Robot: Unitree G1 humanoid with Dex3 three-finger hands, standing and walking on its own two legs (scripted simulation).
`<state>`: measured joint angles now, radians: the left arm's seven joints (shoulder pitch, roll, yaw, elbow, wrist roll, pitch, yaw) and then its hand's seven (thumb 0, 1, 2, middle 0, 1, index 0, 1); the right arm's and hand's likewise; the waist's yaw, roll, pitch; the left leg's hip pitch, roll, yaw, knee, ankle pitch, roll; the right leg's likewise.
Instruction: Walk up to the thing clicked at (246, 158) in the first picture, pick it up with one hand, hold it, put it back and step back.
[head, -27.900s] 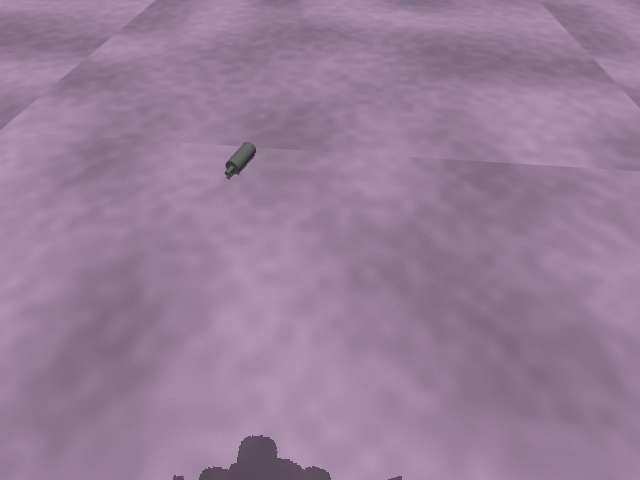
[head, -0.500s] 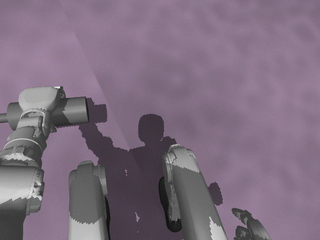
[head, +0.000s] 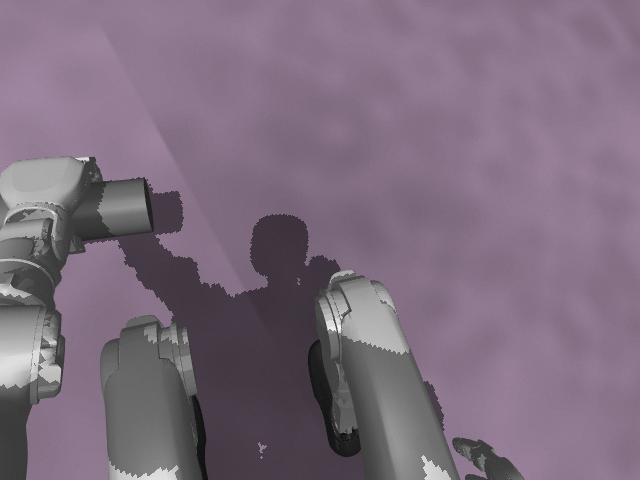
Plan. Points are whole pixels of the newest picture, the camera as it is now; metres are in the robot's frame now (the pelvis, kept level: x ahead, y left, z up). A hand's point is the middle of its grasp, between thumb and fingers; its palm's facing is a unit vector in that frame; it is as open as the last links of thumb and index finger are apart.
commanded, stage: crouch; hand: left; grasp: from above
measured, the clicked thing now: (52, 215) +0.48 +0.25 -0.19
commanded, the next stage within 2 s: lower in 0.16 s
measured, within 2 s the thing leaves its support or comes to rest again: neither
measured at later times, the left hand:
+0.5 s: hand (72, 218) +0.48 +0.23 -0.21, palm faces -0.49 -0.02 -0.87, open 10.5 cm
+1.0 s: hand (87, 224) +0.49 +0.23 -0.26, palm faces -0.49 -0.04 -0.87, open 10.5 cm
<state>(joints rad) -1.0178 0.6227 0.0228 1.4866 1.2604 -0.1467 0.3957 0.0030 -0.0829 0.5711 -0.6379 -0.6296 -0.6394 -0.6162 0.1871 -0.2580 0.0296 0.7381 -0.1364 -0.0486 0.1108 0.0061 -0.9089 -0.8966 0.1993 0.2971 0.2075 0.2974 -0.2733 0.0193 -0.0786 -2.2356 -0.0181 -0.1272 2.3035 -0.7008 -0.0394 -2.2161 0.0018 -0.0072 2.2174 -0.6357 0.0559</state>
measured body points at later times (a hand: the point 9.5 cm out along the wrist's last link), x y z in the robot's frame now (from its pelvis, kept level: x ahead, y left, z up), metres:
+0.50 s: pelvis +0.00 +0.00 -0.03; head +0.25 +0.06 +0.34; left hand +0.50 +0.23 -0.16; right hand +0.02 -0.27 -0.12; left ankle +0.07 +0.13 -0.33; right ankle +0.11 -0.14 -0.33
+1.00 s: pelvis +0.01 +0.01 -0.05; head +0.27 +0.07 +0.31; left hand +0.51 +0.23 -0.21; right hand +0.01 -0.26 -0.13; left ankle +0.07 +0.13 -0.33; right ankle +0.11 -0.14 -0.33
